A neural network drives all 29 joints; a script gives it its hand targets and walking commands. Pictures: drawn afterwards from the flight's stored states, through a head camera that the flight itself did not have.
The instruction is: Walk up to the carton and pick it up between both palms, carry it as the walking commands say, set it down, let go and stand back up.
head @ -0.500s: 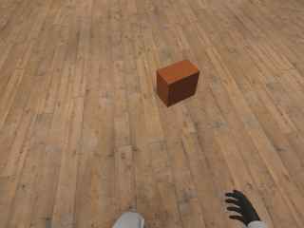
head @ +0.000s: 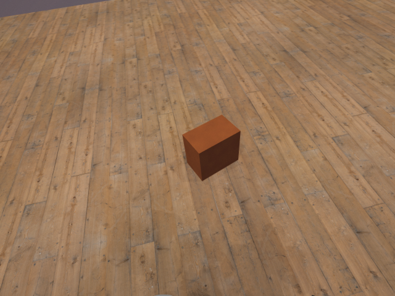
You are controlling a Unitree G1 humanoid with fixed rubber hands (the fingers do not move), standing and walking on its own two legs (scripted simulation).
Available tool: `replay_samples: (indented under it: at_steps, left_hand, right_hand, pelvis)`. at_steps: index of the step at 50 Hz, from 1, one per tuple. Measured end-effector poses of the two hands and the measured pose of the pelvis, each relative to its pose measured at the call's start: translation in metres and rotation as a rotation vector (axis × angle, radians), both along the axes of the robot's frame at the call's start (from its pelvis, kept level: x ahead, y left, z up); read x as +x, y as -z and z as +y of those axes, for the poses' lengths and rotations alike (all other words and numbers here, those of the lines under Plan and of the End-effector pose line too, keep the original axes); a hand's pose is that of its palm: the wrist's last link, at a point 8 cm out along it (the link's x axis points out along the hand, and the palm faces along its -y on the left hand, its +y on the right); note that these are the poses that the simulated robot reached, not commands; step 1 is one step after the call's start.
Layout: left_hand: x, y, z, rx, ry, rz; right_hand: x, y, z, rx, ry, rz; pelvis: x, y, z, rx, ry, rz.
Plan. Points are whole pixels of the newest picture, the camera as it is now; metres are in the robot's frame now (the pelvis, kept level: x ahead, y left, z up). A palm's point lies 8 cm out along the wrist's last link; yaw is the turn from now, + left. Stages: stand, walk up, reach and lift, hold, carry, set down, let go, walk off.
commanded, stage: walk up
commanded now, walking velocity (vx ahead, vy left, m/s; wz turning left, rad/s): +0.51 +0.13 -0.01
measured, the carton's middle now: (211, 147) +1.03 +0.04 -0.63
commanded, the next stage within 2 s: none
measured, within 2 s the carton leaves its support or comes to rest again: neither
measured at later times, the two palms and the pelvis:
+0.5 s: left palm (101, 254) +0.24 +0.28 -0.13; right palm (310, 246) +0.26 -0.21 -0.09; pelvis +0.17 +0.04 +0.00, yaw +0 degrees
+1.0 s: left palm (110, 217) +0.33 +0.29 -0.13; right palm (294, 205) +0.37 -0.21 -0.10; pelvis +0.27 +0.04 +0.00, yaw +0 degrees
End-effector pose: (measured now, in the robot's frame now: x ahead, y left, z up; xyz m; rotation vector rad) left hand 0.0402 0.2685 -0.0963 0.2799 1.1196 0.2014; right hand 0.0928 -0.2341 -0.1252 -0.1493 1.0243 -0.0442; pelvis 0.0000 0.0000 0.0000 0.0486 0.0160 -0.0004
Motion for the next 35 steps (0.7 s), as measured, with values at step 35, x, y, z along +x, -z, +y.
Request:
replay_samples:
  at_steps: [35]
  left_hand:
    - [0.265,0.021,-0.005,-0.088,0.065,-0.040]
  right_hand:
    - [0.211,-0.011,0.003,-0.058,0.045,-0.008]
  pelvis:
    - [0.221,0.003,0.011,-0.029,0.004,-0.014]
